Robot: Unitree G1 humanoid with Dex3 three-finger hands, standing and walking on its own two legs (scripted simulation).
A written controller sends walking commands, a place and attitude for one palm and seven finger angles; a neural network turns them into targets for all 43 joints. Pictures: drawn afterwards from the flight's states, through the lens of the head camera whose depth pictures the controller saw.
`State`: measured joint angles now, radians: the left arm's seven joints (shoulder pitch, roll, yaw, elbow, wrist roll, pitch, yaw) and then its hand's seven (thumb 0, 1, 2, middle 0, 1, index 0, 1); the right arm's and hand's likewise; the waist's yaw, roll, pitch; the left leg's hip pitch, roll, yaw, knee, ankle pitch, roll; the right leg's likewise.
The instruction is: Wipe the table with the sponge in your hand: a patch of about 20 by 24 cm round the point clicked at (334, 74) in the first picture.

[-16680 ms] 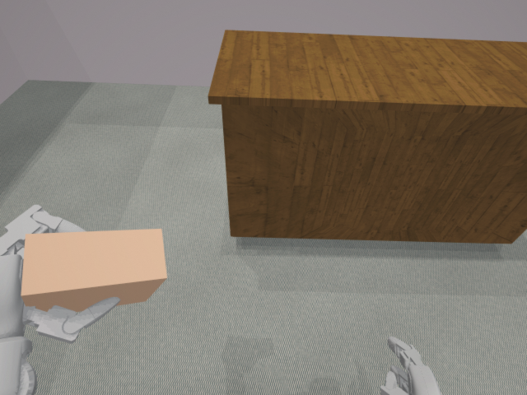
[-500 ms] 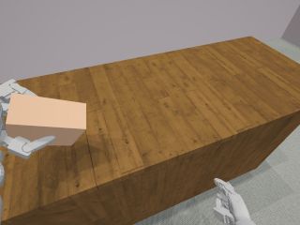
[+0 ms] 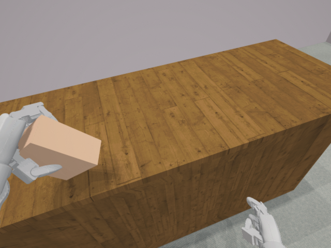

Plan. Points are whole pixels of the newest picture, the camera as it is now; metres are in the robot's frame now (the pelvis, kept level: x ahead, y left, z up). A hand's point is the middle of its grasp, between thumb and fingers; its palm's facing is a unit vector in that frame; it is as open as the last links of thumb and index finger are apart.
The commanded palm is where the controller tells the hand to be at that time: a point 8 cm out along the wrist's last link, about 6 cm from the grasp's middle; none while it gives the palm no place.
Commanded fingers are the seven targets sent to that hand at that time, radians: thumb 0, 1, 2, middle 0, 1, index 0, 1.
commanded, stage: turn the palm down, sponge in hand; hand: left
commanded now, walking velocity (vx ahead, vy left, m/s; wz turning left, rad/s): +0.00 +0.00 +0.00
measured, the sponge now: (65, 155) +0.25 +0.25 +0.15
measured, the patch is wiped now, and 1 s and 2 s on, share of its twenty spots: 0.00 0.00 0.00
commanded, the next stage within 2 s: move the sponge above the wiping area in 1.52 s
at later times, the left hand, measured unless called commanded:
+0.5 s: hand (23, 132) +0.25 +0.30 +0.22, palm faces +0.33 -0.32 -0.89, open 10.0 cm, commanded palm +0.20 +0.31 +0.27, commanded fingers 0.00 0.10 1.30 -1.20 -1.60 -1.20 -1.60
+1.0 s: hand (3, 130) +0.24 +0.33 +0.23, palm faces +0.31 -0.15 -0.94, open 10.0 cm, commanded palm +0.18 +0.32 +0.29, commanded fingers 0.00 0.10 1.30 -1.20 -1.60 -1.20 -1.60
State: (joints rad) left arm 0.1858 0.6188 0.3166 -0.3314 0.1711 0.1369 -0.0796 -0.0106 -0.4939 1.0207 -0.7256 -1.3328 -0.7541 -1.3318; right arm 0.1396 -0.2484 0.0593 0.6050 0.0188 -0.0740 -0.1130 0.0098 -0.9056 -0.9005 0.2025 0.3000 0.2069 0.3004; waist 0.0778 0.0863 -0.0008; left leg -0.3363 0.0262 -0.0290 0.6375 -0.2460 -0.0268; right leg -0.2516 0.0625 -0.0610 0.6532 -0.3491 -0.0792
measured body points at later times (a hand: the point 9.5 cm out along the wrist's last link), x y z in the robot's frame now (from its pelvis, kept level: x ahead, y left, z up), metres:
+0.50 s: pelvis +0.01 +0.02 +0.00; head -0.01 -0.02 +0.45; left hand +0.22 +0.32 +0.26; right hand +0.26 -0.19 -0.06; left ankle +0.06 +0.14 -0.72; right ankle +0.01 -0.06 -0.72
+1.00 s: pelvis -0.01 +0.04 +0.01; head -0.03 +0.00 +0.46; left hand +0.22 +0.34 +0.28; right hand +0.27 -0.14 -0.04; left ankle +0.06 +0.14 -0.72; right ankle +0.01 -0.06 -0.72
